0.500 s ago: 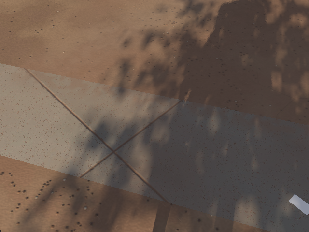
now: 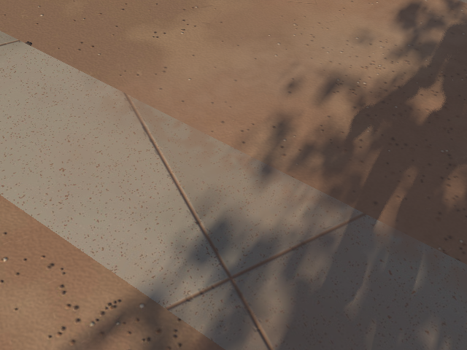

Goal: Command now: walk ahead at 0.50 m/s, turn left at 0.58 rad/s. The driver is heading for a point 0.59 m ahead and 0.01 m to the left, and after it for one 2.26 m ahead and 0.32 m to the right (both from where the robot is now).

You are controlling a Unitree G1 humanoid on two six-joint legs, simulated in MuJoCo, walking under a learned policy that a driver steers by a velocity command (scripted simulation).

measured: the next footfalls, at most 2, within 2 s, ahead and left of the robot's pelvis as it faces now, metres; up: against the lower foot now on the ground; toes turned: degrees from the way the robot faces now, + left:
right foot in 0.28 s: +0.35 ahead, -0.13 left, +0.00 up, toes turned +9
left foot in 0.76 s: +0.54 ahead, +0.13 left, +0.00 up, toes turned +13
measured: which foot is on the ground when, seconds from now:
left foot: down 0.00-0.30, up 0.32-0.74, down 0.76-1.00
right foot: up 0.00-0.26, down 0.28-0.76, up 0.78-1.00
